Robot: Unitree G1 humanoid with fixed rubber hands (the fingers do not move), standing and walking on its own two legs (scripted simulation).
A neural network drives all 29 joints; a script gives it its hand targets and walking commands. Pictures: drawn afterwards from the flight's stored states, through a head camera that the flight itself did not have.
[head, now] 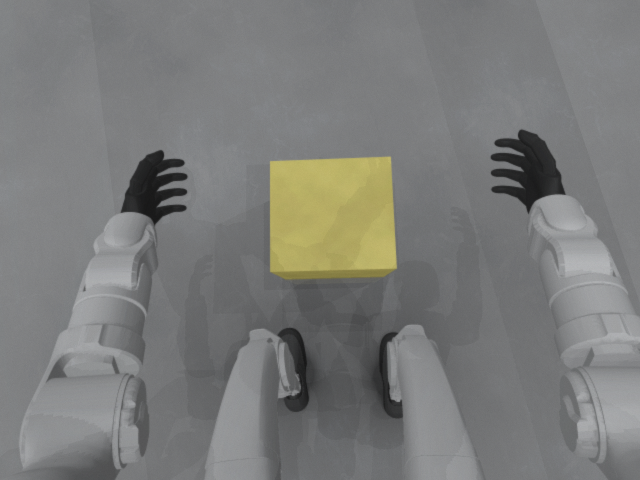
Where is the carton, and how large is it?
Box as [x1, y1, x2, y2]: [270, 157, 396, 279]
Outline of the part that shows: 390,157 270,161 270,271 281,277 290,279 383,276 396,268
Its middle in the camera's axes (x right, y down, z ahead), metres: +0.03 -0.05 +0.93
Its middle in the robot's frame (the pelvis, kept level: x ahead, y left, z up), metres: +0.49 +0.01 -0.54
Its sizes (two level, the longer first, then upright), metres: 0.261 0.241 0.239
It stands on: the floor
